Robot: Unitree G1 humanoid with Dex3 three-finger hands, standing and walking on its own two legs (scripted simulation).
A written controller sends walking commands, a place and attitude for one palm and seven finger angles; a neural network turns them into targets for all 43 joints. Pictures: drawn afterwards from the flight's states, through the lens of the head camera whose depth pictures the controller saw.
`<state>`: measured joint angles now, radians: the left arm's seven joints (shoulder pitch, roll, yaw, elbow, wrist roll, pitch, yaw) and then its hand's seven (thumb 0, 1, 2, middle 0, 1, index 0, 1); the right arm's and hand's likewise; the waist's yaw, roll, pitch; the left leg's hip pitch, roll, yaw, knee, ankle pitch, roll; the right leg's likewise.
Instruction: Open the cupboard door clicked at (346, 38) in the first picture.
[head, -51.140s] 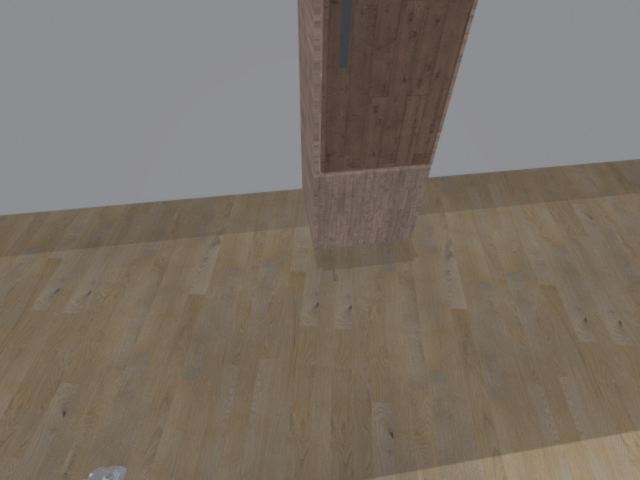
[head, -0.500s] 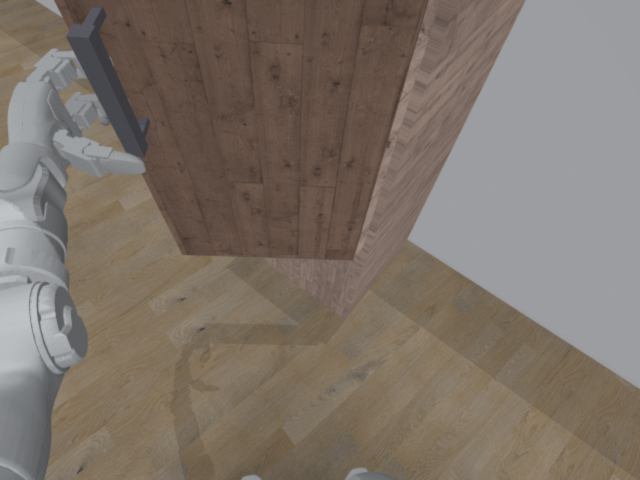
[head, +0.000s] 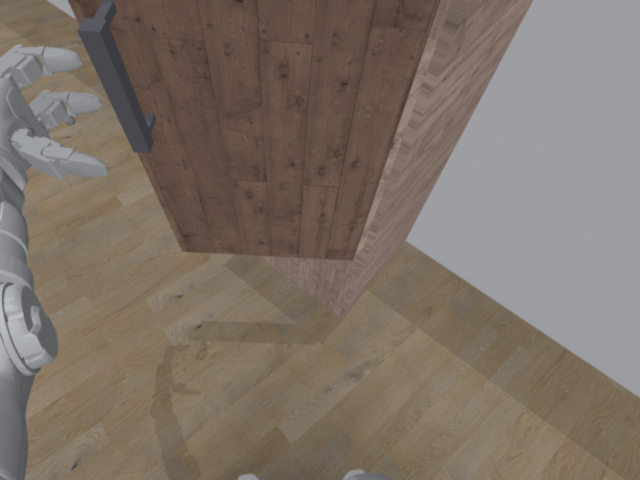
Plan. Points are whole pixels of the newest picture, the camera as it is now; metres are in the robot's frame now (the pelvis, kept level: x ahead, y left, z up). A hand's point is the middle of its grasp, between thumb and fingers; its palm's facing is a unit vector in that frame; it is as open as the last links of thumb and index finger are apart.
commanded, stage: move the hooked fingers beside the handle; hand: left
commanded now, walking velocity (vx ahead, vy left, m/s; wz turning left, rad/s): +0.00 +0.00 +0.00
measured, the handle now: (126, 84) +0.56 +0.19 +0.14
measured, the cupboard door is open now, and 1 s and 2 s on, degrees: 37 37 37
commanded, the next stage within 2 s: slide the fingers in behind the handle in 1.02 s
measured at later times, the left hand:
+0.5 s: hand (59, 117) +0.51 +0.25 +0.14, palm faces -0.04 -1.00 +0.02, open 14.0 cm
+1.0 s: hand (51, 124) +0.49 +0.26 +0.15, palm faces -0.03 -1.00 +0.01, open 14.0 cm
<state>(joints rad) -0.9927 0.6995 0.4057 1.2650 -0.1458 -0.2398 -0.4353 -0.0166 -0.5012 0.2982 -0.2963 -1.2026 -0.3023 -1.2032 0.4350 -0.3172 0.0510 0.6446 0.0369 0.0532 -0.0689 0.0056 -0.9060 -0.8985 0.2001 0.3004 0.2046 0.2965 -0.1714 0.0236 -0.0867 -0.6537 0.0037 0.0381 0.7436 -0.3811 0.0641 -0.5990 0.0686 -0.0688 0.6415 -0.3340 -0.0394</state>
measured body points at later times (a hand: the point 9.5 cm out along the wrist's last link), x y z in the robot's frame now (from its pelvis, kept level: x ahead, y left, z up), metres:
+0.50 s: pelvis +0.00 +0.01 +0.00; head +0.10 +0.04 +0.43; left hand +0.50 +0.31 +0.14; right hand -0.02 -0.26 -0.11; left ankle -0.02 +0.07 -0.71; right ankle -0.02 -0.10 -0.71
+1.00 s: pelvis +0.00 +0.01 +0.00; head +0.09 +0.03 +0.44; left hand +0.48 +0.31 +0.15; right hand -0.01 -0.27 -0.11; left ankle -0.02 +0.07 -0.71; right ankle -0.02 -0.10 -0.71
